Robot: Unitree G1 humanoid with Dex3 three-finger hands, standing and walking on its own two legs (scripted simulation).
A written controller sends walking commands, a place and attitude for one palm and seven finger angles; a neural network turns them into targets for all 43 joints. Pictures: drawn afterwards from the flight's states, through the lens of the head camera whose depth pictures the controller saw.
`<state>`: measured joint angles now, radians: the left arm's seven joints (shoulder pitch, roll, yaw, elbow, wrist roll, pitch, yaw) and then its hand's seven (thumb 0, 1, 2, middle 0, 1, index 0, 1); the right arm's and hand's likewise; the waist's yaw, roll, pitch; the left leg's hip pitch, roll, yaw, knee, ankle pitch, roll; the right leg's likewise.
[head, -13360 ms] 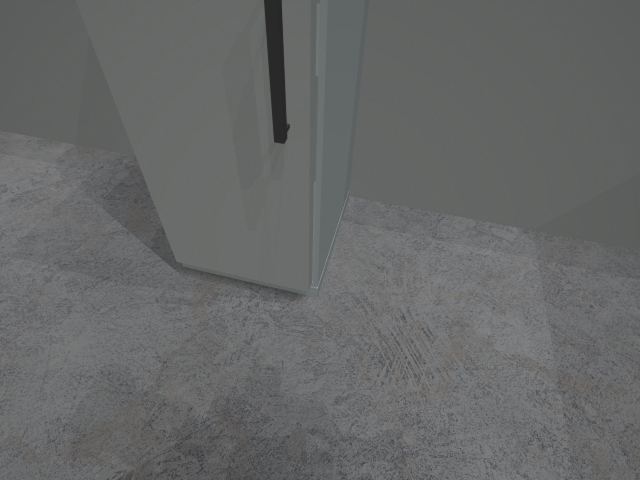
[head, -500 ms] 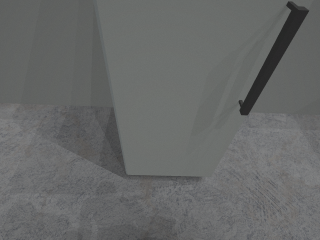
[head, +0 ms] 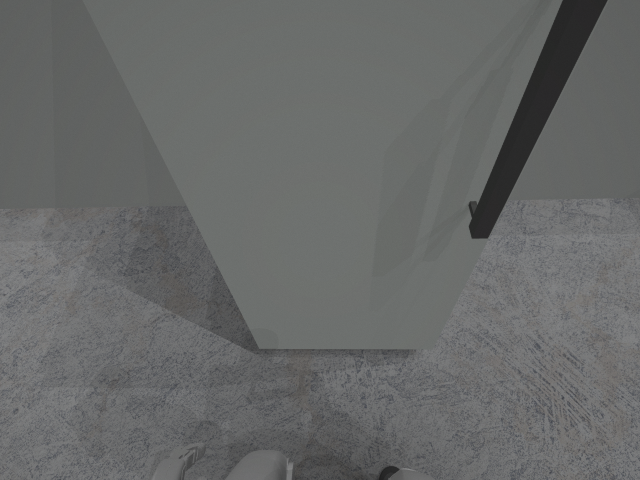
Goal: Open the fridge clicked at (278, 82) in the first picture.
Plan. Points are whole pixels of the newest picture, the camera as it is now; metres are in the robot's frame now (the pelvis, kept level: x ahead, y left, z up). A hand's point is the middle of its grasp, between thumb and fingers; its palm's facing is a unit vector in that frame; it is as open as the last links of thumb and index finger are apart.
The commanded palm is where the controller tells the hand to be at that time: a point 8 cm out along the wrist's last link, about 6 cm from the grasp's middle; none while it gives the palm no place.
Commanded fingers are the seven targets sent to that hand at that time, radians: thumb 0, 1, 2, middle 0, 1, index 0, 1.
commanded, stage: come to a stop and stand still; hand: right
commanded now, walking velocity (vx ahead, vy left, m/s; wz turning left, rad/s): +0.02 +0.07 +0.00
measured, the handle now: (513, 133) +0.49 -0.22 +0.15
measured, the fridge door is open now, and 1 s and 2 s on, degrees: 0 0 0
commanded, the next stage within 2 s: look again from close up in 1.12 s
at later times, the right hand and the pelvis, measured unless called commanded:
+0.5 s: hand out of the picture -0.06 -0.12 -0.15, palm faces +0.10 +0.96 -0.25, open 7.3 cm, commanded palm none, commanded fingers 0.00 -0.90 -0.90 0.20 0.30 0.20 0.30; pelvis -0.05 +0.06 +0.01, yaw -2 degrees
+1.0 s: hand out of the picture -0.05 -0.17 -0.18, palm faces +0.05 +0.98 -0.17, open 7.4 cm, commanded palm none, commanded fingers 0.00 -0.90 -0.90 0.20 0.30 0.20 0.30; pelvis -0.05 +0.00 +0.00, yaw -1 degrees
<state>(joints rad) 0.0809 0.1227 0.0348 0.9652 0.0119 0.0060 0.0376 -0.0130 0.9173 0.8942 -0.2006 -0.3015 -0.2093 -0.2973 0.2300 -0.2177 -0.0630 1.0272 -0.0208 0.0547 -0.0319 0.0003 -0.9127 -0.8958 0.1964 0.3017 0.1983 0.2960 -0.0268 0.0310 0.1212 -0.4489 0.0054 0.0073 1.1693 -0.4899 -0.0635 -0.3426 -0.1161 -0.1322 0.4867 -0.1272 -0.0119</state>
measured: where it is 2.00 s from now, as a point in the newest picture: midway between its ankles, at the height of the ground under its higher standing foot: outside the picture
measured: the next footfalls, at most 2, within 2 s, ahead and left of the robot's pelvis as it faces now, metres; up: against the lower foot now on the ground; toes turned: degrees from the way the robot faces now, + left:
left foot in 0.20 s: -0.01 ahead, +0.17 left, +0.00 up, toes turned +4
right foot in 0.66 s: -0.04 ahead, -0.10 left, +0.00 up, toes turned -7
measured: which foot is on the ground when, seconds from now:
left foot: up 0.00-0.18, down 0.20-1.00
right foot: down 0.00-0.20, up 0.22-0.64, down 0.66-1.00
